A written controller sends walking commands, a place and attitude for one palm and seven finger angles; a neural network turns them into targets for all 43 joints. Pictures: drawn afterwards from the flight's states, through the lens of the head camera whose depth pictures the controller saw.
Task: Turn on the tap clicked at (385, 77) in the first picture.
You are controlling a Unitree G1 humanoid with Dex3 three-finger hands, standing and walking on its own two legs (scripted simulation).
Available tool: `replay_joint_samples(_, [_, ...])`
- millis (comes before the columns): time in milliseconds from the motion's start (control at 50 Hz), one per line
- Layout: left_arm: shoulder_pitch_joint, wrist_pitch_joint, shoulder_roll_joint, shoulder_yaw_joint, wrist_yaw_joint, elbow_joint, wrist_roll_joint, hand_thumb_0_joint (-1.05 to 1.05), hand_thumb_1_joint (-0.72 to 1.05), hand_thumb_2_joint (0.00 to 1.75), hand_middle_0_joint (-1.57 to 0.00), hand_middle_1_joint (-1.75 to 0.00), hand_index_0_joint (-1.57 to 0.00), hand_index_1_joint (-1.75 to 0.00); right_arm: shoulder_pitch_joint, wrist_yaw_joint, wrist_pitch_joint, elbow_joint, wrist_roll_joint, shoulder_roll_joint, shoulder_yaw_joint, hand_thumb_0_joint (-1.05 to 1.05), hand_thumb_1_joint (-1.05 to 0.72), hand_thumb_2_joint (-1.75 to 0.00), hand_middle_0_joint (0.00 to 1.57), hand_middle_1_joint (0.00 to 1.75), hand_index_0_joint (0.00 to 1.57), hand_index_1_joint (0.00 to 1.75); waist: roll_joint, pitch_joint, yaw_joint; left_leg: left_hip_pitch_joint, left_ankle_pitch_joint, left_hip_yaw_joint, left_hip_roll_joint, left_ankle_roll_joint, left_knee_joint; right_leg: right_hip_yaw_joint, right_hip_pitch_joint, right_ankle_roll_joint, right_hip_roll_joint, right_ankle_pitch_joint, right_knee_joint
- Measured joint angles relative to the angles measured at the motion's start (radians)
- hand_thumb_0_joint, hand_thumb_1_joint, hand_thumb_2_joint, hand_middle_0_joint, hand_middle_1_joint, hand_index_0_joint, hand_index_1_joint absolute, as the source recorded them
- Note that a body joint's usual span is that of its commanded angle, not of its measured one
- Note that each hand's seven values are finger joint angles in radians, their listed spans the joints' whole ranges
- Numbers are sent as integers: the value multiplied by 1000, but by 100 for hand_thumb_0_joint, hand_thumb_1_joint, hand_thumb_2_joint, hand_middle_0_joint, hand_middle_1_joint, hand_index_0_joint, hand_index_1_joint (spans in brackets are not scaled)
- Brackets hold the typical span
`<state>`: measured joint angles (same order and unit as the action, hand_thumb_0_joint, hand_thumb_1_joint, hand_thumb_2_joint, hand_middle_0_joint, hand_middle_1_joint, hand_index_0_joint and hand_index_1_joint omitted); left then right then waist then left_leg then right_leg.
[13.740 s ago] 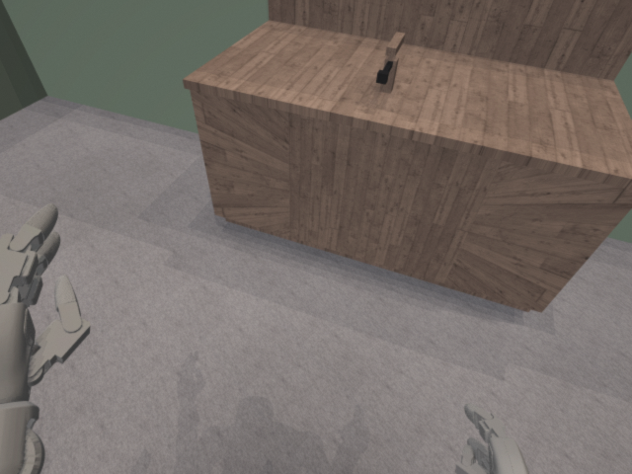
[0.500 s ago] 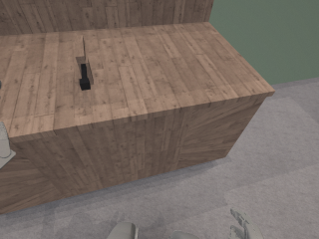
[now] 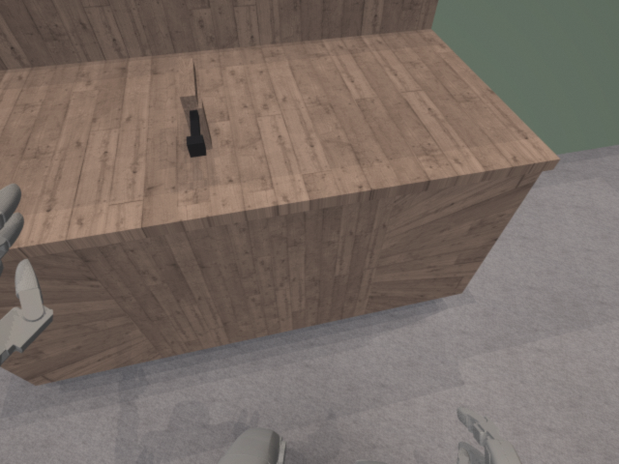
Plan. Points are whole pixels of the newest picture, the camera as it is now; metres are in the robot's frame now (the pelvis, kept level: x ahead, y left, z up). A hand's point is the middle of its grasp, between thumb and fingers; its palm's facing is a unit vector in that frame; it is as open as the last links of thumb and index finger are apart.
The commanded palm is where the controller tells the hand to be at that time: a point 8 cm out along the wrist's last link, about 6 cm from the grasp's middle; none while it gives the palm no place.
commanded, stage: come to a stop and stand still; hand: left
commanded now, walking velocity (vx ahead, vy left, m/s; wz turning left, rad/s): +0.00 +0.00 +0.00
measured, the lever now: (196, 146) +0.61 +0.24 +0.04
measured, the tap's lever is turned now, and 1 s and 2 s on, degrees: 0 0 0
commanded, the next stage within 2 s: look again from close up in 0.36 s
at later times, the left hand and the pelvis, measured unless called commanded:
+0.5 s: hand (29, 303) +0.22 +0.26 +0.18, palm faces +0.38 -0.81 -0.44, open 7.4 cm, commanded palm +0.15 +0.29 +0.20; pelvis +0.00 +0.00 +0.02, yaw +2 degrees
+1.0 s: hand out of the picture +0.26 +0.33 +0.19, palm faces +0.41 -0.85 -0.33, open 7.4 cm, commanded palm +0.20 +0.35 +0.20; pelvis +0.02 +0.08 +0.03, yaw -3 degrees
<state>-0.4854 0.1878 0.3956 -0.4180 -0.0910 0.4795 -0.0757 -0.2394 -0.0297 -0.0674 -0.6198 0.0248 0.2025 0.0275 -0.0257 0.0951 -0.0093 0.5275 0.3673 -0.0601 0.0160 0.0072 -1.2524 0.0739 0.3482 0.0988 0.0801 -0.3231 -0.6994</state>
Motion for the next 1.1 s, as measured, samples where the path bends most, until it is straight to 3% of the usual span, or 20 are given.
replay_joint_samples(60, [-29,-12,-24,48,-17,52,11,1,89,90,-21,-30,-22,-30,-14,16,-15,2,-10,4,-7,2,-91,-89,20,30,21,30,59,5,20,-47,-32,30,-22,14,206,-14,0,-7,-24,40,59])
replay_joint_samples(120, [-22,-12,-3,74,-41,131,22,2,88,90,-22,-30,-22,-30,-28,41,-51,8,-23,16,-8,2,-91,-89,20,30,21,30,98,7,32,-189,-69,50,-40,34,565,-12,13,-20,-46,53,73])
replay_joint_samples(160, [7,4,21,63,-56,157,24,2,88,90,-22,-30,-22,-30,-13,59,-73,4,-28,17,1,2,-91,-89,20,30,21,30,121,21,39,-254,-45,68,-24,-15,684,-29,22,-31,-66,36,44])
replay_joint_samples(200, [37,16,41,37,-68,147,25,2,88,90,-22,-30,-22,-30,6,69,-87,8,-27,11,5,2,-91,-89,20,30,21,30,122,28,44,-276,-80,85,-13,-31,707,-60,34,-52,-64,-52,-28])
replay_joint_samples(240, [55,24,60,3,-68,111,27,1,88,90,-22,-30,-22,-30,21,66,-98,18,-25,4,3,2,-91,-89,20,30,20,30,91,17,24,-286,-96,80,-16,-29,719,-64,32,-67,-55,-89,-67])
replay_joint_samples(280, [62,22,75,-22,-64,65,28,1,88,90,-22,-30,-22,-30,26,51,-97,33,-13,-3,-3,2,-91,-89,20,30,20,30,54,-4,8,-286,-93,73,-21,-30,715,-54,-11,-76,-56,-40,26])
replay_joint_samples(320, [63,18,70,-28,-58,18,29,1,89,90,-22,-30,-22,-30,31,38,-87,41,-3,-5,-11,1,-91,-89,20,30,20,30,11,-16,-1,-278,-71,65,-37,-35,681,-38,-56,-60,-46,77,126])
replay_joint_samples(380, [45,4,31,9,-45,-37,19,1,89,90,-21,-30,-21,-30,34,28,-64,27,6,-7,-17,1,-91,-89,20,30,21,30,-34,-37,-15,-242,-22,33,-43,-5,601,-16,-73,-28,-25,81,158])
replay_joint_samples(460, [-15,-28,-33,70,-41,-51,9,1,89,90,-21,-30,-21,-30,18,29,-40,13,-1,-11,-30,1,-91,-89,20,30,21,30,9,-53,6,-220,-14,49,-16,9,590,-42,-82,-24,-40,98,206])
replay_joint_samples(520, [156,12,49,62,-16,-112,18,1,88,90,-22,-30,-22,-30,-23,63,-78,30,4,8,-54,1,-91,-89,20,30,21,30,19,-35,36,-220,-113,33,-50,15,713,2,-54,-33,-31,87,178])
replay_joint_samples(560, [285,45,74,9,-20,-157,23,2,88,90,-22,-30,-22,-30,3,53,-93,-4,-19,11,-61,1,-91,-89,20,30,21,30,36,-17,55,-200,-121,34,-63,-24,688,4,-40,-27,-22,81,161])
replay_joint_samples(580, [318,57,69,-14,-26,-167,17,2,88,90,-22,-30,-22,-30,13,42,-97,-10,-25,13,-61,2,-91,-89,20,30,21,30,41,-17,59,-195,-116,42,-67,-27,677,-5,-39,-24,-18,88,166])
replay_joint_samples(640, [278,70,6,-29,-47,-110,4,2,89,90,-22,-30,-22,-30,25,14,-111,5,-32,29,-50,2,-91,-89,20,30,21,30,32,-31,35,-211,-107,70,-70,-25,684,-34,-56,-43,-15,103,197])
replay_joint_samples(700, [150,72,-58,42,-39,-27,17,1,89,90,-21,-30,-21,-30,31,11,-113,22,-37,44,-35,2,-91,-89,20,30,21,30,17,-49,9,-244,-107,102,-58,-9,713,-66,-82,-68,-28,112,228])
replay_joint_samples(780, [40,51,-52,94,-9,-14,35,1,89,90,-21,-30,-21,-30,41,39,-85,33,-40,31,-32,2,-91,-89,20,30,21,30,30,-64,-6,-278,-113,134,-37,17,753,-98,-103,-95,-48,120,254])
replay_joint_samples(860, [46,21,-10,53,-13,-62,30,1,88,90,-22,-30,-22,-30,39,61,-62,50,-41,11,-47,1,-91,-89,20,30,21,30,57,-60,2,-294,-123,149,-17,35,782,-113,-109,-113,-67,124,266])
replay_joint_samples(940, [97,0,-13,19,-30,-61,28,1,88,90,-22,-30,-22,-30,34,64,-61,55,-50,0,-61,1,-91,-89,20,30,21,30,73,-51,24,-296,-122,157,3,52,786,-117,-100,-115,-87,113,245])
replay_joint_samples(1020, [115,-11,-53,32,-44,-19,33,2,89,90,-21,-30,-21,-30,38,58,-57,50,-57,-20,-73,1,-91,-89,20,30,21,30,72,-61,52,-314,-106,185,9,65,792,-74,-49,-97,-87,-8,91])
replay_joint_samples(1100, [124,-28,-71,67,-44,-3,47,2,89,90,-21,-30,-21,-30,40,50,-53,56,-60,-46,-87,2,-91,-89,20,30,21,30,55,-65,48,-356,-105,208,1,65,823,-15,-18,-87,-66,-45,37])
